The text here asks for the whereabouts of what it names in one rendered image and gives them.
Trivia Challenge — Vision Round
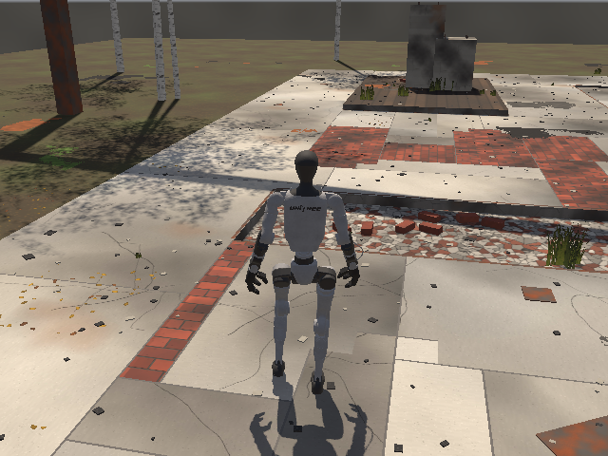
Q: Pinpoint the robot right hand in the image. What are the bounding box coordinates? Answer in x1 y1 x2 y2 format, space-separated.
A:
337 266 360 288

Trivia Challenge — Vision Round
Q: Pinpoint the robot left hand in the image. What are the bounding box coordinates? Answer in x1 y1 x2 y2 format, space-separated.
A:
245 270 268 295

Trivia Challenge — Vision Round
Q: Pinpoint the left robot foot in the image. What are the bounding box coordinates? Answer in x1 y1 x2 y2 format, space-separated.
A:
272 360 285 377

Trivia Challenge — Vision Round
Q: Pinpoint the left robot forearm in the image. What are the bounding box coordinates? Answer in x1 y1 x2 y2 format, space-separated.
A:
248 229 269 274

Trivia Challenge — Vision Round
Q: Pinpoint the robot left shin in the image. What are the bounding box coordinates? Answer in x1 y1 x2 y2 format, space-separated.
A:
274 300 287 365

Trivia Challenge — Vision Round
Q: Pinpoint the right robot forearm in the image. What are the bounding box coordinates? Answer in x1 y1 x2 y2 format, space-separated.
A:
341 231 358 270

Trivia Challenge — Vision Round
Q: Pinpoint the robot left upper arm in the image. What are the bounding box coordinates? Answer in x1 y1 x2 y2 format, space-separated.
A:
259 191 286 245

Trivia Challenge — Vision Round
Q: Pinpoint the robot right upper arm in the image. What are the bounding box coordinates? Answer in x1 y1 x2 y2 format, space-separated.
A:
325 192 351 245

